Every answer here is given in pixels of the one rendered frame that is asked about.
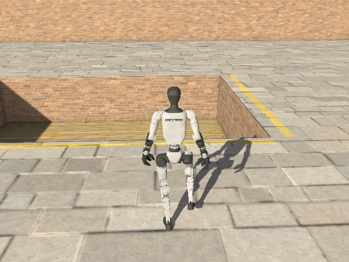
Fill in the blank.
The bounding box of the robot thigh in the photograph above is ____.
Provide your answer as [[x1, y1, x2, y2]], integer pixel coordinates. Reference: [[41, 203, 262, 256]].
[[155, 153, 170, 196], [182, 151, 193, 176]]

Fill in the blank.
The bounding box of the left robot forearm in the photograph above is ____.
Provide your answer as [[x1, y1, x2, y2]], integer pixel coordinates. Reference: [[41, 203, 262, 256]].
[[143, 133, 153, 155]]

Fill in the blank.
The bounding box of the robot left thigh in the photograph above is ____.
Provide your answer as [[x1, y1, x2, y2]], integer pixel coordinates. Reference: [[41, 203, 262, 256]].
[[155, 153, 170, 196]]

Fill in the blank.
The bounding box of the robot left hand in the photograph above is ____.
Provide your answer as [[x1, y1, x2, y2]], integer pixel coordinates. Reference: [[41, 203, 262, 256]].
[[142, 154, 155, 166]]

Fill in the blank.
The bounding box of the left robot upper arm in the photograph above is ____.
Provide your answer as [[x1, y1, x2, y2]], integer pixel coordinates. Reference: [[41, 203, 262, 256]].
[[148, 110, 163, 141]]

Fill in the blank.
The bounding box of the right robot upper arm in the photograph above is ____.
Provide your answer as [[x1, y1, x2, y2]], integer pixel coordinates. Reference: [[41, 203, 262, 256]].
[[185, 110, 201, 141]]

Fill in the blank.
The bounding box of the robot right thigh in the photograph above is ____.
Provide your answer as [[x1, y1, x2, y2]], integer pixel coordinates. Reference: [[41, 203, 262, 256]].
[[182, 151, 193, 176]]

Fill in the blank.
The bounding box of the right robot forearm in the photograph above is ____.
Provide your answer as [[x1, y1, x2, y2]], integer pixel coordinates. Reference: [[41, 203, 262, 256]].
[[196, 133, 208, 158]]

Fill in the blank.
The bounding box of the robot right hand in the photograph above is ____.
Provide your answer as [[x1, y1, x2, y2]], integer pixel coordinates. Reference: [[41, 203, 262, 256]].
[[197, 157, 210, 171]]

